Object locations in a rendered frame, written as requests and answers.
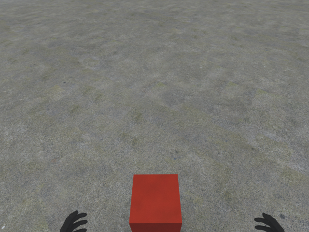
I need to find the robot left hand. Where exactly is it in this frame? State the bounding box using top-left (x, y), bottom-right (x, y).
top-left (60, 210), bottom-right (88, 232)

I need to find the carton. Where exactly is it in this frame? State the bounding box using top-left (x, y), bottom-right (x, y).
top-left (129, 174), bottom-right (182, 232)

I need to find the robot right hand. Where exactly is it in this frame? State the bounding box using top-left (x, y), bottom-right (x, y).
top-left (254, 213), bottom-right (285, 232)

